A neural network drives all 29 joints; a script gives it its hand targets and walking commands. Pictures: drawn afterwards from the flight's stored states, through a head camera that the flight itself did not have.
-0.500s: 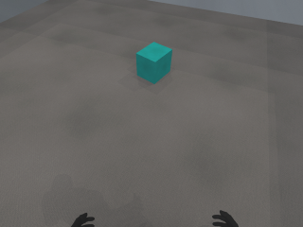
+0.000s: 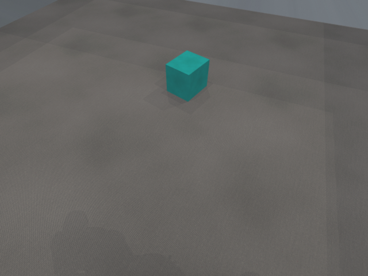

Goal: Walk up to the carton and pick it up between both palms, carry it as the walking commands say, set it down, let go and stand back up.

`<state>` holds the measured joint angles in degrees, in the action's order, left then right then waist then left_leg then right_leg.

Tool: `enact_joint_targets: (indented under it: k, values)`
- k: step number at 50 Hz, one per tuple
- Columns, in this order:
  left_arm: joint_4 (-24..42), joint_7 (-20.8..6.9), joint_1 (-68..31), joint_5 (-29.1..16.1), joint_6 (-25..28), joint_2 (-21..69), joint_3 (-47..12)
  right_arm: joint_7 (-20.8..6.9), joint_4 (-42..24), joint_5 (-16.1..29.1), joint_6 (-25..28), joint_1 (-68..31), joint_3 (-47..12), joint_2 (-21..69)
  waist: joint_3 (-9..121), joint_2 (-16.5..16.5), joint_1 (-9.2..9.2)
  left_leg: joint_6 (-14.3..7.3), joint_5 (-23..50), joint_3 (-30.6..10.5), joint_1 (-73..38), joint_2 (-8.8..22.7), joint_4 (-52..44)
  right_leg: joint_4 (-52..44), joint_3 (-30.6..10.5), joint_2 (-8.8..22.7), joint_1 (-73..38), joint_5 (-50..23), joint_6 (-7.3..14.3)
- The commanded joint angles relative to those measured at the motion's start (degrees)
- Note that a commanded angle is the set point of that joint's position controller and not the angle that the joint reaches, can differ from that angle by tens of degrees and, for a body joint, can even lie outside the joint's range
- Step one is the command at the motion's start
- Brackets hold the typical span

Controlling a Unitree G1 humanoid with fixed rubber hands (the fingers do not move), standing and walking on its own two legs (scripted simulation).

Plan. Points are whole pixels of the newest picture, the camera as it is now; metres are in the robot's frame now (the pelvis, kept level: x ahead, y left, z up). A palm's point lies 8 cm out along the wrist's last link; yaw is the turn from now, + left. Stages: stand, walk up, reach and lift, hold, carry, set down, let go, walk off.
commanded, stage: stand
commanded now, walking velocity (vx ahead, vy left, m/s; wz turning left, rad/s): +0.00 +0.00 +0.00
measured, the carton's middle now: (187, 75) +1.70 -0.07 -0.64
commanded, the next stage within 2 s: walk up in 1.56 s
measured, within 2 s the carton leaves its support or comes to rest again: neither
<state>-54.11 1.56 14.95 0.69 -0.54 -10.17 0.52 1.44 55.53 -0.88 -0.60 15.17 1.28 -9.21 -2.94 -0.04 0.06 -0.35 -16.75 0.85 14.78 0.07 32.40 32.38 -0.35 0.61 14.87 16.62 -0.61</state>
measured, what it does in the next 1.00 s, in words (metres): stands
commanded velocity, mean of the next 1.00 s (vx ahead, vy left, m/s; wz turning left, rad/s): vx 0.00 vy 0.00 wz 0.00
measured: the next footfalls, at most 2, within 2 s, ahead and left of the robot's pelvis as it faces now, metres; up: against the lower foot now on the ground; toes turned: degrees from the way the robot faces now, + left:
none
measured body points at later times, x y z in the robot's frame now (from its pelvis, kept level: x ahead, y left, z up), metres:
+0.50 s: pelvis +0.00 +0.00 +0.01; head +0.01 -0.01 +0.46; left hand -0.02 +0.20 -0.16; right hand -0.03 -0.20 -0.16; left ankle +0.01 +0.12 -0.73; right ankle +0.01 -0.13 -0.73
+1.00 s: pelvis +0.00 +0.00 +0.01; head +0.00 +0.00 +0.46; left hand -0.02 +0.20 -0.16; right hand -0.04 -0.19 -0.16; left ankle +0.01 +0.12 -0.73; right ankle +0.01 -0.13 -0.73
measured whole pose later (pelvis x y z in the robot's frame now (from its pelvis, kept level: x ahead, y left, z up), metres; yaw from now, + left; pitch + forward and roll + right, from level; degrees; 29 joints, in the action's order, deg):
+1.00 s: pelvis +0.00 +0.00 +0.01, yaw +0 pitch -2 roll +0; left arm -66.7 2.5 16.5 0.8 -0.2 -5.3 0.1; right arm 2.4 67.4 -0.9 0.2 18.1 0.4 -5.0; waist -2.2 -0.2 0.1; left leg -0.4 -13.5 1.3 11.3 0.1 26.6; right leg 26.5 -0.7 0.7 11.6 13.2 -0.9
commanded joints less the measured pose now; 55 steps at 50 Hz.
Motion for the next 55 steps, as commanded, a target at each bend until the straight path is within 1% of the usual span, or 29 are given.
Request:
enact_joint_targets:
  k: [1,6,9,10,11,12,14,16,18,19,21,22,23,24,27,28,29,31,32,33,36,39,41,45,48,50,51,52,55]
  values:
    - [0.44,0.35,2.70,0.21,1.15,-5.26,1.43,0.26,0.35,-0.26,0.90,2.88,1.12,-3.70,0.31,-1.12,-0.13,-1.64,4.98,-3.50,-0.13,3.47,-8.70,-7.33,-3.31,3.31,-0.15,-5.12,2.99]
    - [-3.59,0.50,4.32,-0.22,1.33,-2.45,0.56,0.45,3.06,0.01,1.66,3.60,1.37,-5.02,0.64,0.94,-0.33,-1.95,5.15,-4.78,-1.18,4.45,-10.38,-8.42,-2.62,3.04,-2.03,-7.57,2.60]
    - [-5.64,0.85,4.84,0.07,1.46,-1.99,0.28,0.71,5.22,0.26,1.40,4.15,1.14,-3.78,-0.14,0.38,-0.24,-1.69,6.31,-3.86,-1.97,3.65,-10.75,-9.19,-3.12,3.44,-1.86,-7.54,2.63]
    - [-6.41,0.79,4.16,0.15,1.35,-2.59,0.40,0.65,6.15,0.23,1.49,5.22,0.93,-3.29,-2.11,0.88,0.44,-1.45,6.78,-3.88,-1.55,3.82,-10.62,-9.54,-3.43,3.62,-1.01,-7.01,2.66]
    - [-6.63,0.47,5.43,0.02,1.45,-1.37,0.18,0.81,6.51,0.15,1.33,4.87,0.86,-3.19,-0.84,1.00,-0.28,-1.41,6.65,-3.65,-2.70,3.90,-10.41,-10.10,-3.21,3.46,-1.11,-6.36,2.45]
    - [-7.03,0.52,4.22,0.12,1.38,-2.63,0.57,0.63,6.72,0.01,1.23,4.39,0.63,-2.02,-0.76,0.89,0.22,-1.41,7.24,-3.25,-3.29,3.82,-10.02,-10.72,-3.45,3.58,-0.76,-6.60,2.57]
    - [-8.20,0.69,4.92,0.20,1.40,-0.69,0.02,0.87,7.83,0.26,1.05,5.28,0.38,-1.53,-1.17,1.18,-0.22,-1.01,5.98,-3.18,-2.56,3.82,-10.69,-10.66,-2.95,3.25,-1.23,-6.56,2.23]
    - [-8.91,0.71,4.77,0.28,1.28,-1.76,0.38,0.79,8.21,0.29,1.24,4.96,0.24,-1.45,-2.65,-1.55,0.19,-1.27,5.11,-2.97,-1.45,3.80,-10.88,-10.60,-3.70,3.56,-0.81,-6.74,2.61]
    - [-9.86,0.92,5.07,0.24,1.09,-0.34,-0.02,0.99,8.93,0.21,1.35,6.28,0.24,-1.66,-2.99,-0.97,0.31,-1.18,4.74,-3.22,-0.76,3.90,-11.71,-10.57,-3.35,3.63,-1.16,-6.63,2.36]
    - [-10.02,0.76,5.53,0.00,1.32,-0.53,-0.06,0.76,9.17,0.41,1.38,5.95,0.23,-2.18,-1.83,0.32,0.20,-1.31,5.34,-3.86,-1.88,4.08,-11.36,-10.32,-3.16,3.31,-1.70,-6.59,2.27]
    - [-10.53,0.91,5.99,-0.09,1.38,-0.84,0.24,0.83,9.65,0.07,1.33,5.53,-0.19,-0.87,-1.97,0.66,-0.19,-1.26,6.53,-3.39,-2.04,3.85,-11.21,-10.63,-3.51,3.61,-1.42,-6.02,2.10]
    - [-10.72,0.97,5.41,-0.07,1.32,-1.27,0.20,0.71,9.79,0.19,1.36,5.93,-0.18,-0.31,-1.71,0.96,0.37,-1.23,6.43,-2.87,-2.47,3.78,-11.01,-11.20,-4.04,3.75,-1.19,-5.41,2.09]
    - [-10.50,0.88,5.17,0.09,1.36,-0.56,0.11,0.93,10.53,0.10,1.32,7.04,-0.11,-0.64,-2.90,-0.13,0.21,-0.97,5.88,-2.92,-1.55,3.59,-11.02,-11.48,-3.71,3.66,-1.35,-5.27,2.04]
    - [-10.49,0.86,5.10,-0.11,1.33,0.52,-0.01,0.93,10.42,0.28,1.27,6.34,-0.41,0.38,-1.99,1.22,0.25,-1.41,6.21,-3.53,-2.01,3.91,-11.00,-11.02,-3.73,3.75,-1.67,-5.48,2.14]
    - [-11.52,1.08,6.97,-0.03,1.07,-0.02,0.08,1.11,10.86,0.06,1.35,6.84,-0.19,-0.66,-0.87,-0.36,-0.26,-1.34,6.08,-3.56,-2.51,4.09,-11.39,-10.50,-3.34,3.51,-2.02,-6.74,2.12]
    - [-11.55,1.17,6.07,0.19,1.09,0.24,0.03,1.07,10.81,0.41,1.34,7.05,-0.17,-0.35,-2.21,0.65,0.12,-1.38,6.74,-3.56,-1.26,4.03,-11.75,-10.62,-3.15,3.63,-2.26,-6.93,2.11]
    - [-11.83,0.92,6.97,0.02,1.10,-0.69,0.42,1.32,10.71,0.03,1.39,6.73,-0.30,-0.87,-2.06,0.18,-0.54,-1.40,6.03,-3.56,-1.24,4.45,-11.69,-10.45,-3.25,3.52,-2.12,-7.12,2.02]
    - [-11.64,1.08,6.28,0.15,1.10,0.45,0.12,1.20,10.81,0.26,1.44,7.39,-0.12,-0.60,-3.22,0.50,0.24,-1.23,6.78,-3.08,-1.17,4.08,-11.43,-10.53,-3.45,3.79,-1.61,-7.22,2.01]
    - [-11.81,1.19,6.92,0.14,1.03,0.82,0.16,1.21,11.25,-0.01,1.42,7.31,-0.37,0.26,-3.10,0.98,-0.22,-1.43,6.95,-3.52,-1.10,4.26,-11.43,-10.57,-3.29,3.66,-1.40,-6.94,2.06]
    - [-11.82,1.19,6.91,-0.16,1.11,1.38,-0.03,1.38,11.25,0.07,1.30,7.69,-0.13,-0.50,-2.27,-0.04,-0.40,-1.41,5.06,-3.60,-0.97,4.07,-11.47,-10.61,-3.39,3.58,-1.78,-6.27,1.92]
    - [-11.52,1.04,5.75,0.17,1.16,0.20,0.25,1.19,11.64,-0.04,1.06,8.01,-0.37,0.80,-2.96,0.00,0.34,-1.13,6.78,-3.04,-1.77,3.92,-11.01,-11.23,-3.52,3.83,-1.12,-6.10,2.27]
    - [-11.88,1.19,6.43,0.00,1.18,0.70,0.15,1.31,11.48,0.09,1.11,7.43,-0.15,-0.11,-2.53,0.87,0.26,-1.20,6.64,-3.23,-1.66,4.19,-11.41,-11.18,-3.19,3.32,-1.51,-6.54,1.90]
    - [-11.83,1.08,6.69,-0.04,1.15,0.52,0.16,1.27,11.96,-0.01,1.31,8.92,-0.21,0.09,-3.08,-1.27,0.14,-1.33,6.23,-3.50,-1.35,4.25,-11.84,-10.93,-3.46,3.95,-2.04,-7.28,2.28]
    - [-12.00,1.06,6.65,-0.07,0.95,1.06,0.11,1.28,11.43,0.14,1.18,8.17,-0.15,-0.20,-4.13,0.07,0.00,-1.23,4.20,-3.97,-0.26,4.37,-12.70,-10.95,-3.10,3.35,-1.48,-6.81,1.83]
    - [-11.86,1.22,6.34,0.19,0.60,1.43,0.22,1.15,11.20,0.10,1.22,7.18,-0.43,0.40,-3.52,-0.73,-0.25,-0.97,2.48,-4.33,0.10,4.39,-13.53,-11.21,-2.72,3.40,-1.31,-5.87,1.57]
    - [-11.95,1.25,6.71,0.15,0.97,1.10,-0.02,1.30,11.30,0.18,1.13,7.61,-0.40,0.95,-3.07,-0.84,0.17,-1.22,4.28,-4.00,-1.40,4.36,-13.24,-11.28,-3.36,3.78,-0.50,-5.91,1.83]
    - [-12.34,1.22,7.28,-0.24,0.98,1.40,0.05,1.34,11.61,0.20,1.11,8.27,-0.36,0.59,-1.47,-0.35,-0.37,-0.91,3.98,-3.78,-1.58,4.24,-13.21,-11.27,-2.67,3.24,-2.34,-5.98,1.29]
    - [-12.17,1.29,6.39,-0.03,1.13,0.60,0.08,1.17,11.24,0.17,1.29,7.62,-0.16,-0.16,-2.64,-0.45,0.36,-1.36,3.83,-4.32,-0.67,4.46,-13.49,-11.03,-2.91,3.67,-1.75,-6.16,1.72]
    - [-12.51,1.20,7.26,-0.11,0.88,0.60,0.23,1.22,11.30,-0.09,1.40,8.26,-0.33,0.09,-3.97,0.19,-0.24,-1.33,4.19,-4.44,0.28,4.16,-13.21,-11.28,-2.81,3.47,-1.53,-6.26,1.36]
